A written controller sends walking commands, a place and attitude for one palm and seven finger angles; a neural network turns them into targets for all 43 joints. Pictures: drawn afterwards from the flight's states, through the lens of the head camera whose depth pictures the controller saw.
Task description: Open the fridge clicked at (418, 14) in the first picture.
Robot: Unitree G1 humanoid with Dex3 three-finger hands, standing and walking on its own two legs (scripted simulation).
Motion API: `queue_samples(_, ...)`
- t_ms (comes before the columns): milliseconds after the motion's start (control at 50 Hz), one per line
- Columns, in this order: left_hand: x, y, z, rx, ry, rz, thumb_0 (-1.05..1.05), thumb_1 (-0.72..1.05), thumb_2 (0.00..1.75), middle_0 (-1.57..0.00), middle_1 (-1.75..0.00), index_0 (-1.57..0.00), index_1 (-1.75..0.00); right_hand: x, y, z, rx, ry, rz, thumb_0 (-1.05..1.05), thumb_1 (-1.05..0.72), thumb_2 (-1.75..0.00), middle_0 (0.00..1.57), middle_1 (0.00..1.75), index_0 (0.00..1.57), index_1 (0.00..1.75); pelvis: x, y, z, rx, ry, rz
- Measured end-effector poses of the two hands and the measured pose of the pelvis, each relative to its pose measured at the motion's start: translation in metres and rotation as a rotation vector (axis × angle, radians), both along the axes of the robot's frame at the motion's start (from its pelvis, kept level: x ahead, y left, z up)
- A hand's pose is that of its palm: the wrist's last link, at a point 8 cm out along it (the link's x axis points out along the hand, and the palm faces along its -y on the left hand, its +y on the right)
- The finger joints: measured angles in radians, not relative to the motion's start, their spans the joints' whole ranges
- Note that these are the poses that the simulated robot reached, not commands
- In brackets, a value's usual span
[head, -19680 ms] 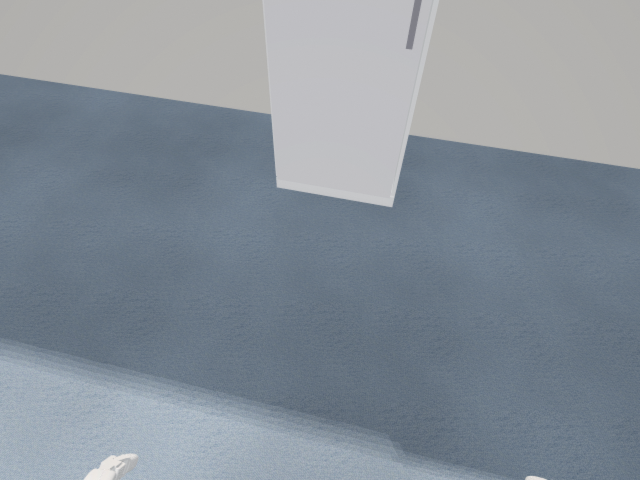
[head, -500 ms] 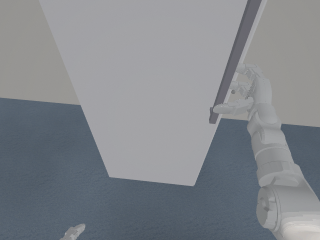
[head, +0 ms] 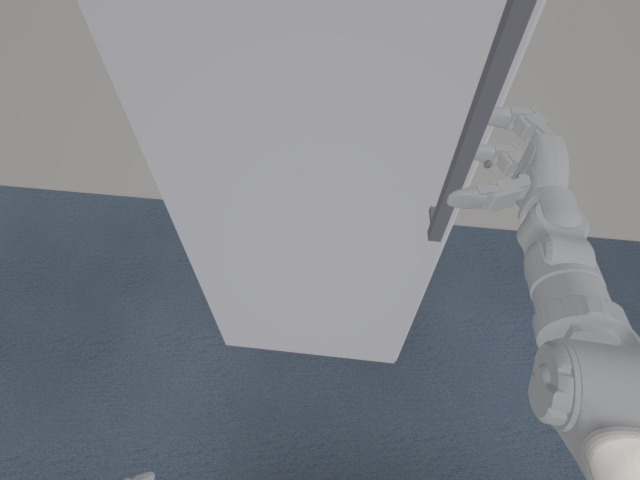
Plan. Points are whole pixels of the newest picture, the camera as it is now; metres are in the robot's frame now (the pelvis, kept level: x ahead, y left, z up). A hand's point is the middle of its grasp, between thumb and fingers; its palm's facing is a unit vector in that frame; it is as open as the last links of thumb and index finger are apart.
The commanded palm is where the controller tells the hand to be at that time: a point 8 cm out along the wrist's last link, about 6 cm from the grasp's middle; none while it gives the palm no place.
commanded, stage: slide the fingers in behind the handle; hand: right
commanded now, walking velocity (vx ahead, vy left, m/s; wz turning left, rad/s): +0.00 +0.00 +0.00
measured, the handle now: (473, 113) +0.52 -0.11 +0.21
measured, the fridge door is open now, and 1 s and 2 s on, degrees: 0 0 0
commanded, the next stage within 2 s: grip the handle and tug to test in 1.76 s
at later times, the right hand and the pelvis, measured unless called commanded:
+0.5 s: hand (482, 176) +0.46 -0.13 +0.16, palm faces -0.02 +1.00 +0.02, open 14.0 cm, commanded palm +0.43 -0.17 +0.16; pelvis +0.00 -0.02 +0.00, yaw +0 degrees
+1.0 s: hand (457, 171) +0.46 -0.09 +0.16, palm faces +0.01 +1.00 -0.02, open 14.0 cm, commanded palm +0.43 -0.14 +0.16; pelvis +0.00 +0.00 +0.00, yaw +1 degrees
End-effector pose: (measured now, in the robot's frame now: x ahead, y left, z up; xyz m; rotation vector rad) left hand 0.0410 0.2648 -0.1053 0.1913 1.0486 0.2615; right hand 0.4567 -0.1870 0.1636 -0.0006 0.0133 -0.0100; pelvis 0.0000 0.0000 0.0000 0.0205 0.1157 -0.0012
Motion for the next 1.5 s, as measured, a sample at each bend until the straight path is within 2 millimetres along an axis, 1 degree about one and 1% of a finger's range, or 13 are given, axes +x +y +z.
queue_samples(60, -0.002, -0.002, 0.0, -0.002, 0.0, 0.006, 0.01, 0.91, 0.9, -0.2, -0.3, -0.2, -0.3, 0.001, -0.001, 0.0, -0.003, 0.0, 0.006, -0.02, 0.5, -0.3, 0.37, 1.25, 0.38, 1.25, -0.001, -0.002, 0.0, 0.001, 0.003, 0.003)
queue_samples(160, -0.002, -0.009, -0.001, -0.013, -0.017, 0.015, 0.01, 0.91, 0.9, -0.2, -0.3, -0.2, -0.3, -0.003, -0.002, 0.0, -0.001, -0.007, 0.008, -0.02, 0.5, -0.3, 0.34, 1.23, 0.35, 1.23, 0.001, -0.006, 0.0, 0.002, 0.0, 0.01)
queue_samples(320, 0.006, -0.02, 0.001, -0.023, -0.044, 0.006, 0.01, 0.91, 0.9, -0.2, -0.3, -0.2, -0.3, -0.012, -0.007, -0.007, -0.003, 0.004, 0.005, -0.02, 0.5, -0.3, 0.31, 1.21, 0.32, 1.21, 0.001, -0.012, 0.0, 0.006, -0.015, 0.01)
queue_samples(420, 0.016, -0.025, 0.002, -0.024, -0.065, -0.013, 0.01, 0.91, 0.9, -0.2, -0.3, -0.2, -0.3, -0.018, 0.002, -0.003, -0.005, -0.025, 0.033, -0.02, 0.5, -0.3, 0.3, 1.2, 0.31, 1.21, 0.001, -0.016, 0.0, 0.01, -0.024, 0.004)
queue_samples(540, 0.027, -0.03, 0.004, -0.023, -0.094, -0.027, 0.01, 0.91, 0.9, -0.2, -0.3, -0.2, -0.3, -0.017, 0.01, -0.004, 0.009, 0.008, 0.028, -0.02, 0.51, -0.3, 0.3, 1.2, 0.3, 1.2, 0.0, -0.019, 0.0, 0.008, -0.028, 0.003)
queue_samples(680, 0.03, -0.032, 0.002, -0.034, -0.102, -0.041, 0.01, 0.91, 0.9, -0.2, -0.3, -0.2, -0.3, -0.017, 0.025, 0.001, -0.009, -0.012, 0.036, -0.02, 0.5, -0.3, 0.3, 1.2, 0.3, 1.2, -0.001, -0.019, 0.0, 0.006, -0.028, -0.001)
queue_samples(760, 0.026, -0.031, 0.0, -0.041, -0.089, -0.037, 0.01, 0.91, 0.9, -0.21, -0.3, -0.2, -0.3, -0.017, 0.036, 0.0, -0.001, 0.001, 0.041, -0.02, 0.5, -0.3, 0.3, 1.2, 0.3, 1.2, -0.002, -0.016, 0.0, 0.003, -0.028, 0.002)
queue_samples(840, 0.021, -0.028, -0.001, -0.045, -0.079, -0.026, 0.01, 0.91, 0.9, -0.21, -0.3, -0.2, -0.3, -0.017, 0.042, -0.002, 0.007, 0.004, 0.03, -0.02, 0.5, -0.3, 0.3, 1.2, 0.3, 1.2, -0.001, -0.013, 0.0, 0.0, -0.029, 0.008)
queue_samples(980, 0.011, -0.018, -0.002, -0.046, -0.061, -0.007, 0.01, 0.91, 0.9, -0.2, -0.3, -0.2, -0.3, -0.019, 0.039, -0.001, -0.01, -0.011, -0.003, -0.02, 0.5, -0.3, 0.3, 1.2, 0.3, 1.2, -0.001, -0.005, 0.001, -0.004, -0.035, 0.013)
queue_samples(1060, 0.009, -0.012, -0.003, -0.043, -0.05, -0.005, 0.01, 0.91, 0.9, -0.2, -0.3, -0.2, -0.3, -0.022, 0.04, 0.0, -0.022, -0.012, 0.007, -0.02, 0.5, -0.3, 0.3, 1.2, 0.3, 1.2, -0.002, -0.001, 0.002, -0.004, -0.039, 0.008)
queue_samples(1200, 0.014, -0.004, -0.002, -0.034, -0.052, -0.015, 0.01, 0.91, 0.9, -0.2, -0.3, -0.2, -0.3, -0.021, 0.051, 0.0, -0.008, 0.014, 0.018, -0.02, 0.5, -0.3, 0.3, 1.2, 0.3, 1.2, -0.004, 0.004, 0.003, -0.004, -0.039, -0.003)
queue_samples(1340, 0.021, -0.003, -0.002, -0.042, -0.067, -0.033, 0.01, 0.91, 0.9, -0.2, -0.3, -0.2, -0.3, -0.018, 0.053, 0.0, -0.017, 0.002, -0.001, -0.02, 0.5, -0.3, 0.29, 1.2, 0.3, 1.2, -0.004, 0.007, 0.002, -0.009, -0.029, -0.004)
queue_samples(1500, 0.026, -0.006, -0.003, -0.056, -0.067, -0.034, 0.01, 0.91, 0.9, -0.2, -0.3, -0.2, -0.3, -0.018, 0.053, 0.0, -0.01, -0.001, 0.011, -0.02, 0.5, -0.3, 0.29, 1.2, 0.29, 1.2, 0.001, 0.007, 0.003, -0.011, -0.029, -0.001)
